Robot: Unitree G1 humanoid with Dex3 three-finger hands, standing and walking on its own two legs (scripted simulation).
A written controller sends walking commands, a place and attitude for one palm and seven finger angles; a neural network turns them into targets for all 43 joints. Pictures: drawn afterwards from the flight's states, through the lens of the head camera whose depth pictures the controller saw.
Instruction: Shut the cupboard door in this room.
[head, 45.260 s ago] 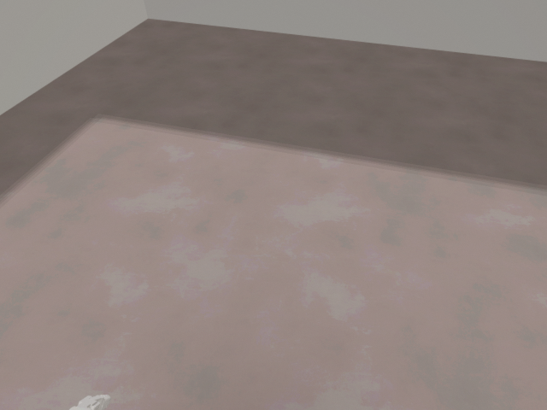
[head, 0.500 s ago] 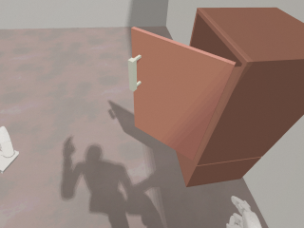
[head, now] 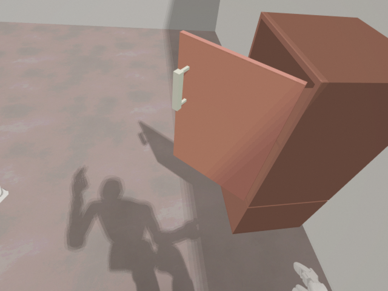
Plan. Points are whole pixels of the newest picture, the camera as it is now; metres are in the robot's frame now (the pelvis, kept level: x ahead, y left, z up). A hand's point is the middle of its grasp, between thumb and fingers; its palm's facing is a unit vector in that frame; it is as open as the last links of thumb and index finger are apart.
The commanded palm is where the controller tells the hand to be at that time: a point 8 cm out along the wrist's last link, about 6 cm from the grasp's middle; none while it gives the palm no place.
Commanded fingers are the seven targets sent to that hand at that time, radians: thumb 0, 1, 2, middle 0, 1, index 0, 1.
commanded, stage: step back with the hand held close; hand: left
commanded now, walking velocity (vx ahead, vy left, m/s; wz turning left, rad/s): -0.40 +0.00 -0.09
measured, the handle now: (181, 88) +0.74 +0.08 +0.00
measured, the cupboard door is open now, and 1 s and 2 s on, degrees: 46 46 46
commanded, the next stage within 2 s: stop stepping back and stand still in 0.20 s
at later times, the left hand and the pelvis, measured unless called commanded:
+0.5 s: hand out of the picture +0.06 +0.25 +0.20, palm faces +0.47 -0.73 -0.49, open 7.4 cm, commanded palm +0.03 +0.26 +0.18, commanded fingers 0.00 0.90 0.90 -0.20 -0.30 -0.20 -0.30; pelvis -0.14 -0.03 +0.01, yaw -6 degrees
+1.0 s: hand out of the picture +0.00 +0.28 +0.17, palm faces +0.49 -0.77 -0.41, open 7.4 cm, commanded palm -0.04 +0.30 +0.18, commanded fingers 0.00 0.90 0.90 -0.20 -0.30 -0.20 -0.30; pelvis -0.20 +0.01 +0.00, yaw -3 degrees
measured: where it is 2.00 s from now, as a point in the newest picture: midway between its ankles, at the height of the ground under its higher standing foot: outside the picture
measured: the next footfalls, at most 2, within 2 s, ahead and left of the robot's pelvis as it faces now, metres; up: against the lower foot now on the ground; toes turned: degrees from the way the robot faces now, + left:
right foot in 0.28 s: -0.15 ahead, -0.08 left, +0.00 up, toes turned -5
left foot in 0.60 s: -0.14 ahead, +0.13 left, +0.00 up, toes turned +4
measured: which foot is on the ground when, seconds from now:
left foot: down 0.00-0.32, up 0.34-0.58, down 0.60-0.88, up 0.90-1.00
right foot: up 0.00-0.26, down 0.28-1.00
